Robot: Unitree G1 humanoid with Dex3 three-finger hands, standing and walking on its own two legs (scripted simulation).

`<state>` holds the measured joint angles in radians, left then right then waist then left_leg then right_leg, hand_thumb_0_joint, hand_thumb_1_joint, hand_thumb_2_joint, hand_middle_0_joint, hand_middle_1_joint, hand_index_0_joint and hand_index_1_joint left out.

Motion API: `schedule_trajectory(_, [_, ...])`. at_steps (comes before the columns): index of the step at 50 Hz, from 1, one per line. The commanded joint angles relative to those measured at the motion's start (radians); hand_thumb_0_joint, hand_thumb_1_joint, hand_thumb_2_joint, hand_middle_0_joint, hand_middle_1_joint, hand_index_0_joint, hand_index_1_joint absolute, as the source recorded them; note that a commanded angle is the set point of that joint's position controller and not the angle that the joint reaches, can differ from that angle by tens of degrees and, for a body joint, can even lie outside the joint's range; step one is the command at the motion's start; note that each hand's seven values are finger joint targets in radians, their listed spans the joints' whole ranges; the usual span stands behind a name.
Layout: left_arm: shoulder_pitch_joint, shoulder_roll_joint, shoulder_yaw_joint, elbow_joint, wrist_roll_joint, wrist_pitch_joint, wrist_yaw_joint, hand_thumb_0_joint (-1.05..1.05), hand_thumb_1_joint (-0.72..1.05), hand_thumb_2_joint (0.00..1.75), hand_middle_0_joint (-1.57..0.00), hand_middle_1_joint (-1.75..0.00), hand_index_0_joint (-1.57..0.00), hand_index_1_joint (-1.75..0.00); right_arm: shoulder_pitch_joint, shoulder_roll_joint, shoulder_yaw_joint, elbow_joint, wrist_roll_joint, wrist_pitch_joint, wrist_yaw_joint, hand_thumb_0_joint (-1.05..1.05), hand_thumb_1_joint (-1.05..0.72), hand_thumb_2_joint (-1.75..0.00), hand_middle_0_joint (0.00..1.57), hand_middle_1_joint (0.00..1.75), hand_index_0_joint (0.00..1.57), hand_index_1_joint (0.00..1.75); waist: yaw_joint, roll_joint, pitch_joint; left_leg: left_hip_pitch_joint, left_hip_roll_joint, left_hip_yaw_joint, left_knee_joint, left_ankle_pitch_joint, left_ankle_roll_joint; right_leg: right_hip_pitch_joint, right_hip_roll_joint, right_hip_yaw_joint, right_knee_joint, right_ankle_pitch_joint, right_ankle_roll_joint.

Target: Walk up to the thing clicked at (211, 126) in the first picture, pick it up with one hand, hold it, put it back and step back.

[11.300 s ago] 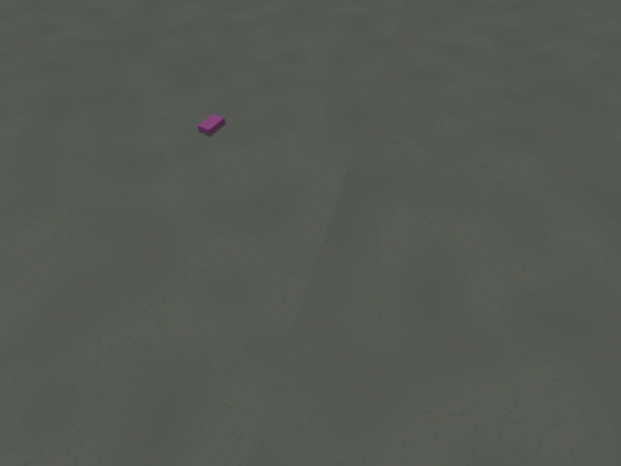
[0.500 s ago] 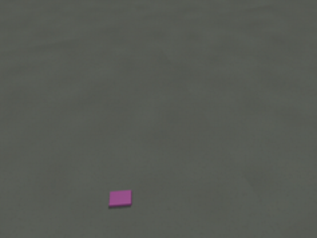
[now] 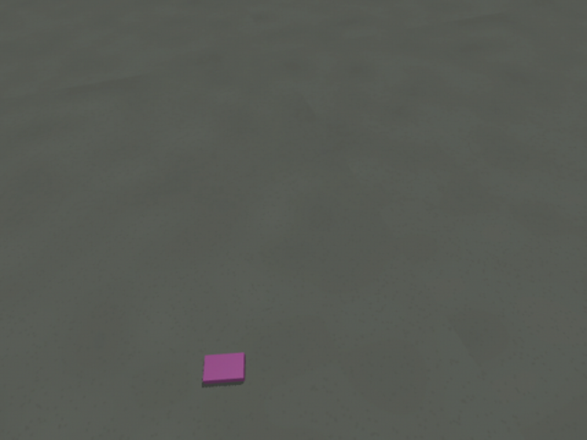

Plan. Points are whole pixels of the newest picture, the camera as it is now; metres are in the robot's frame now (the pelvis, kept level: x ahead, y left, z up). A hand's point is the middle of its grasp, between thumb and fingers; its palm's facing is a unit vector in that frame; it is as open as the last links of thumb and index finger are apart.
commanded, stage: stand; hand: left
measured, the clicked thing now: (224, 368) +0.46 +0.26 -0.77
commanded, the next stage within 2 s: walk up in 0.30 s
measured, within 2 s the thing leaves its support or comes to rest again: neither
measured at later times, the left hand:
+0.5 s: hand out of the picture +0.07 +0.29 -0.15, palm faces -0.02 -0.92 -0.39, open 7.4 cm
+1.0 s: hand out of the picture +0.10 +0.30 -0.16, palm faces -0.06 -0.90 -0.42, open 7.4 cm
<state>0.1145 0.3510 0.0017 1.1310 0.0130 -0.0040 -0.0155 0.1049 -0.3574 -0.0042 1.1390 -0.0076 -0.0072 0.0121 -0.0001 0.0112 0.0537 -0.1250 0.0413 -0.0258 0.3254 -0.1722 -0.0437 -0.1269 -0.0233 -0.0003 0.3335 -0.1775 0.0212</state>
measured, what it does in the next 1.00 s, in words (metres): stands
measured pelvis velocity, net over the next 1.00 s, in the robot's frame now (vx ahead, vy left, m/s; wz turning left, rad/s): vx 0.02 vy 0.04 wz -0.03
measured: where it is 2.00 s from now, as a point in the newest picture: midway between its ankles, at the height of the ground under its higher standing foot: outside the picture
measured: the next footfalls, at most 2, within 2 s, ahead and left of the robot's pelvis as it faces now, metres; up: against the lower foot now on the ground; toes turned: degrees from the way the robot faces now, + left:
none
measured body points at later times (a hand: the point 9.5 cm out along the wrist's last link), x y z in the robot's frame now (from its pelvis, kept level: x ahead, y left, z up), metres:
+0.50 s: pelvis +0.01 +0.02 -0.01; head +0.01 +0.01 +0.44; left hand +0.07 +0.33 -0.13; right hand +0.07 -0.29 -0.14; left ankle +0.00 +0.15 -0.75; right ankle +0.00 -0.13 -0.75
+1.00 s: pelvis +0.02 +0.04 -0.01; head +0.04 +0.03 +0.44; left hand +0.11 +0.35 -0.13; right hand +0.12 -0.27 -0.14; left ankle +0.00 +0.15 -0.75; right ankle +0.00 -0.13 -0.75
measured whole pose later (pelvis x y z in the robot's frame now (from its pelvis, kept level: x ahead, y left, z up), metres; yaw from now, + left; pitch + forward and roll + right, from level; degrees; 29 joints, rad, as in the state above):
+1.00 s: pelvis +0.02 +0.04 -0.01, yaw -2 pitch -2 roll +0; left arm 0.16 0.37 0.00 1.03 0.02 -0.02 0.04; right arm 0.10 -0.36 -0.08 0.98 -0.02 0.05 0.04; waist 0.00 0.02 0.08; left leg -0.15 -0.01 0.03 0.50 -0.31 0.02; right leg -0.17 -0.07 0.05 0.50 -0.29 0.07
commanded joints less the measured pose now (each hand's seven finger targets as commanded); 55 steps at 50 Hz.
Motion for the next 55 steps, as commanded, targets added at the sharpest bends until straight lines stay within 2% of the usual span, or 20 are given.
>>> schedule_trajectory(1, [-0.034,0.224,0.042,-0.054,-0.004,-0.024,0.018,0.0,0.9,0.9,-0.2,-0.3,-0.2,-0.3,-0.037,-0.215,-0.035,-0.061,-0.001,-0.02,-0.015,0.0,-0.9,-0.9,0.2,0.3,0.2,0.3,0.003,-0.011,-0.081,0.01,0.085,-0.058,-0.046,0.084,0.054,0.015,-0.105,0.077,-0.055,0.098,-0.038])
schedule_trajectory(7, [-0.04,0.226,0.043,-0.057,-0.002,-0.025,0.021,0.0,0.9,0.9,-0.2,-0.3,-0.2,-0.3,-0.027,-0.21,-0.033,-0.065,0.0,-0.019,-0.016,0.0,-0.9,-0.9,0.2,0.3,0.2,0.3,-0.001,-0.019,-0.092,0.014,0.09,-0.059,-0.037,0.133,0.057,0.032,-0.107,0.075,-0.043,0.138,-0.038])
schedule_trajectory(14, [-0.027,0.228,0.042,-0.059,-0.002,-0.025,0.02,0.0,0.9,0.9,-0.2,-0.3,-0.2,-0.3,-0.029,-0.211,-0.034,-0.069,-0.002,-0.019,-0.016,0.0,-0.9,-0.9,0.2,0.3,0.2,0.3,0.002,-0.013,-0.085,0.013,0.089,-0.056,-0.036,0.108,0.055,0.02,-0.108,0.076,-0.048,0.116,-0.037])
schedule_trajectory(15, [-0.006,0.266,0.071,-0.062,0.003,-0.038,0.032,0.0,0.9,0.9,-0.2,-0.3,-0.2,-0.3,-0.015,-0.248,-0.068,-0.086,-0.018,0.007,-0.006,0.0,-0.9,-0.9,0.2,0.3,0.2,0.3,0.017,0.031,-0.087,0.0,0.033,-0.006,0.019,0.002,0.067,0.023,-0.124,0.107,-0.069,0.027,-0.051])
schedule_trajectory(18, [0.002,0.297,0.084,-0.071,0.01,-0.043,0.046,0.0,0.9,0.9,-0.2,-0.3,-0.2,-0.3,-0.002,-0.199,-0.064,-0.107,-0.025,0.027,0.005,0.0,-0.9,-0.9,0.2,0.3,0.2,0.3,0.017,-0.048,-0.044,-0.054,0.008,0.001,0.071,-0.118,0.055,-0.022,-0.192,0.203,-0.112,-0.131,-0.092])
schedule_trajectory(20, [-0.018,0.292,0.087,-0.093,0.016,-0.043,0.049,0.0,0.9,0.9,-0.2,-0.3,-0.2,-0.3,0.017,-0.205,-0.074,-0.117,-0.03,0.03,0.011,0.0,-0.9,-0.9,0.2,0.3,0.2,0.3,0.008,-0.095,-0.028,-0.052,0.011,-0.005,0.104,-0.162,0.059,-0.073,-0.206,0.211,-0.111,-0.173,-0.105])
schedule_trajectory(22, [-0.034,0.272,0.084,-0.11,0.017,-0.041,0.049,0.0,0.9,0.9,-0.2,-0.3,-0.2,-0.3,0.035,-0.201,-0.078,-0.125,-0.03,0.029,0.015,0.0,-0.9,-0.9,0.2,0.3,0.2,0.3,-0.004,-0.123,-0.014,-0.021,0.02,-0.016,0.07,-0.125,0.07,-0.12,-0.178,0.17,-0.078,-0.137,-0.09])
schedule_trajectory(23, [-0.048,0.257,0.081,-0.119,0.014,-0.04,0.047,0.0,0.9,0.9,-0.2,-0.3,-0.2,-0.3,0.047,-0.205,-0.079,-0.129,-0.03,0.026,0.017,0.0,-0.9,-0.9,0.2,0.3,0.2,0.3,-0.01,-0.121,0.0,-0.021,0.034,-0.039,0.029,-0.073,0.078,-0.13,-0.14,0.129,-0.042,-0.107,-0.067])
schedule_trajectory(24, [-0.032,0.24,0.078,-0.119,0.011,-0.04,0.047,0.0,0.9,0.9,-0.2,-0.3,-0.2,-0.3,0.03,-0.217,-0.084,-0.135,-0.029,0.022,0.017,0.0,-0.9,-0.9,0.2,0.3,0.2,0.3,0.004,-0.088,0.003,-0.006,0.054,-0.062,0.011,-0.002,0.088,-0.135,-0.103,0.092,-0.005,-0.065,-0.053])
schedule_trajectory(26, [-0.012,0.216,0.069,-0.119,0.003,-0.038,0.047,0.0,0.9,0.9,-0.2,-0.3,-0.2,-0.3,0.03,-0.235,-0.094,-0.146,-0.027,0.016,0.013,0.0,-0.9,-0.9,0.2,0.3,0.2,0.3,0.007,-0.022,-0.034,-0.015,0.103,-0.108,-0.017,0.084,0.118,-0.073,-0.052,0.033,0.086,0.021,-0.037])
schedule_trajectory(27, [0.013,0.209,0.063,-0.119,0.001,-0.04,0.05,0.0,0.9,0.9,-0.2,-0.3,-0.2,-0.3,0.007,-0.24,-0.095,-0.158,-0.023,0.014,0.012,0.0,-0.9,-0.9,0.2,0.3,0.2,0.3,0.018,0.016,-0.052,-0.002,0.12,-0.114,-0.017,0.138,0.131,-0.052,-0.042,0.019,0.096,0.044,-0.035])
schedule_trajectory(28, [0.017,0.213,0.059,-0.118,-0.001,-0.039,0.052,0.0,0.9,0.9,-0.2,-0.3,-0.2,-0.3,0.0,-0.246,-0.099,-0.169,-0.025,0.016,0.01,0.0,-0.9,-0.9,0.2,0.3,0.2,0.3,0.014,0.027,-0.06,0.002,0.115,-0.102,-0.003,0.18,0.139,-0.041,-0.039,0.016,0.104,0.075,-0.034])
schedule_trajectory(33, [0.055,0.243,0.055,-0.123,-0.004,-0.036,0.065,0.0,0.9,0.9,-0.2,-0.3,-0.2,-0.3,0.006,-0.244,-0.11,-0.197,-0.022,0.029,0.007,0.0,-0.9,-0.9,0.2,0.3,0.2,0.3,0.01,0.084,-0.104,0.038,0.081,-0.032,0.061,0.293,0.121,-0.001,-0.064,0.016,0.11,0.194,-0.048])
schedule_trajectory(39, [0.065,0.255,0.052,-0.13,0.0,-0.034,0.074,0.0,0.9,0.9,-0.2,-0.3,-0.2,-0.3,-0.003,-0.227,-0.12,-0.224,-0.017,0.039,0.009,0.0,-0.9,-0.9,0.2,0.3,0.2,0.3,0.002,0.033,-0.104,0.024,0.071,-0.028,0.08,0.24,0.123,0.004,-0.072,0.017,0.127,0.208,-0.051])
schedule_trajectory(44, [0.068,0.268,0.055,-0.135,0.001,-0.041,0.077,0.0,0.9,0.9,-0.2,-0.3,-0.2,-0.3,-0.016,-0.219,-0.122,-0.235,-0.016,0.043,0.012,0.0,-0.9,-0.9,0.2,0.3,0.2,0.3,0.002,-0.013,-0.096,0.011,0.048,-0.021,0.111,0.171,0.112,-0.006,-0.107,0.065,0.12,0.229,-0.065])
schedule_trajectory(46, [0.064,0.272,0.056,-0.144,0.002,-0.043,0.078,0.0,0.9,0.9,-0.2,-0.3,-0.2,-0.3,-0.015,-0.22,-0.123,-0.238,-0.017,0.042,0.014,0.0,-0.9,-0.9,0.2,0.3,0.2,0.3,0.0,-0.023,-0.094,0.014,0.045,-0.015,0.119,0.183,0.112,-0.016,-0.115,0.073,0.127,0.246,-0.07])
schedule_trajectory(51, [0.053,0.262,0.053,-0.15,0.003,-0.044,0.077,0.0,0.9,0.9,-0.2,-0.3,-0.2,-0.3,-0.028,-0.223,-0.124,-0.24,-0.014,0.042,0.018,0.0,-0.9,-0.9,0.2,0.3,0.2,0.3,-0.001,-0.017,-0.076,0.017,0.062,-0.03,0.101,0.174,0.126,-0.038,-0.087,0.047,0.148,0.203,-0.058])
schedule_trajectory(53, [0.07,0.265,0.054,-0.146,0.004,-0.047,0.076,0.0,0.9,0.9,-0.2,-0.3,-0.2,-0.3,-0.038,-0.223,-0.123,-0.244,-0.014,0.043,0.019,0.0,-0.9,-0.9,0.2,0.3,0.2,0.3,0.007,-0.022,-0.078,0.017,0.052,-0.021,0.117,0.152,0.121,-0.039,-0.098,0.066,0.127,0.205,-0.064])
schedule_trajectory(54, [0.054,0.272,0.055,-0.153,0.006,-0.047,0.076,0.0,0.9,0.9,-0.2,-0.3,-0.2,-0.3,-0.037,-0.222,-0.123,-0.246,-0.016,0.044,0.02,0.0,-0.9,-0.9,0.2,0.3,0.2,0.3,-0.003,-0.028,-0.066,-0.01,0.043,-0.015,0.115,0.128,0.117,-0.036,-0.105,0.081,0.121,0.194,-0.066])
schedule_trajectory(55, [0.065,0.277,0.057,-0.151,0.006,-0.049,0.076,0.0,0.9,0.9,-0.2,-0.3,-0.2,-0.3,-0.046,-0.221,-0.122,-0.245,-0.013,0.044,0.02,0.0,-0.9,-0.9,0.2,0.3,0.2,0.3,0.006,-0.025,-0.067,0.002,0.037,-0.011,0.122,0.107,0.109,-0.046,-0.117,0.096,0.102,0.189,-0.075])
